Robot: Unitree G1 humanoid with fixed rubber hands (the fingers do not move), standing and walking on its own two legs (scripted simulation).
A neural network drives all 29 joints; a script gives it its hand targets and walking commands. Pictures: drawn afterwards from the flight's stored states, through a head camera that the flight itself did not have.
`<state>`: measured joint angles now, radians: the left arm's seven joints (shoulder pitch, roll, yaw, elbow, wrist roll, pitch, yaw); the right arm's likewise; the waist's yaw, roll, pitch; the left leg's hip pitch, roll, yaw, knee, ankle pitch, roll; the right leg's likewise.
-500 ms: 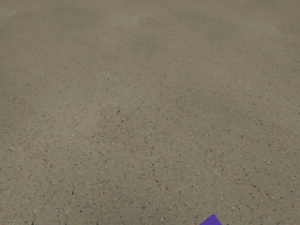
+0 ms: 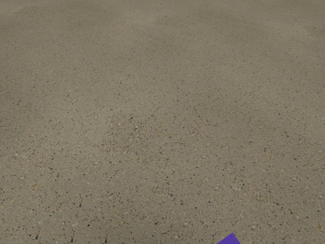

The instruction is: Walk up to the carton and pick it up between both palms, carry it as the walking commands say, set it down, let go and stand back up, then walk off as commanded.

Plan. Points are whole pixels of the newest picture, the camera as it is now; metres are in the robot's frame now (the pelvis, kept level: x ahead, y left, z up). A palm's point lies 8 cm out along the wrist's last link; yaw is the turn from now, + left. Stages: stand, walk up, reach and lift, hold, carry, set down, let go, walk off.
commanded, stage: stand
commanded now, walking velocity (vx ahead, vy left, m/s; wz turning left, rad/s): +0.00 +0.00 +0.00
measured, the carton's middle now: out of the picture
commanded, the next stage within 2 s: none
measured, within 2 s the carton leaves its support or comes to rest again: neither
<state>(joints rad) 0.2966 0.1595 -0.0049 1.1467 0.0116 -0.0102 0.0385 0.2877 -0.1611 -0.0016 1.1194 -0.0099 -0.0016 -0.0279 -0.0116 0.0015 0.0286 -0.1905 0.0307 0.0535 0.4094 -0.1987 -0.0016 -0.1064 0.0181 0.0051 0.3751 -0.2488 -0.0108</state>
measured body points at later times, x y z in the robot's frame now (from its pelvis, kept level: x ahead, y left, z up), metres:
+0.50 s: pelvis +0.01 +0.01 +0.00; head +0.02 +0.01 +0.45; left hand -0.03 +0.22 -0.16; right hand -0.02 -0.21 -0.16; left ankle +0.01 +0.12 -0.74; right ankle -0.03 -0.11 -0.74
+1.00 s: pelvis +0.00 +0.02 +0.00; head +0.01 +0.02 +0.45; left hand +0.02 +0.28 -0.15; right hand +0.03 -0.26 -0.14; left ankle +0.01 +0.12 -0.74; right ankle -0.03 -0.11 -0.74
